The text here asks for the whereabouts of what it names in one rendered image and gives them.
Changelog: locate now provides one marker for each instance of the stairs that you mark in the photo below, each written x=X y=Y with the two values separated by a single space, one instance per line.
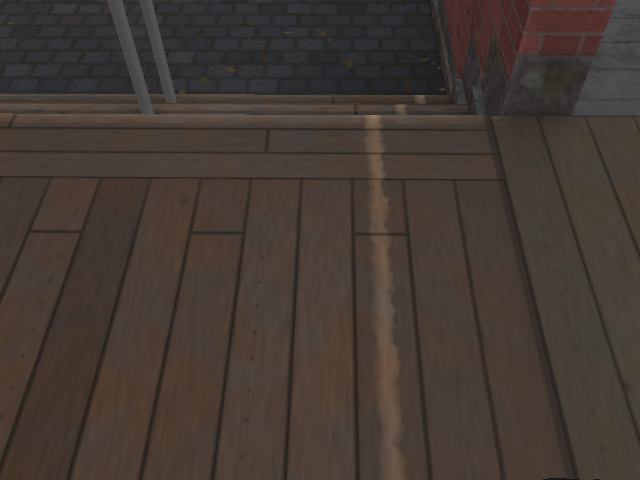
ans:
x=248 y=104

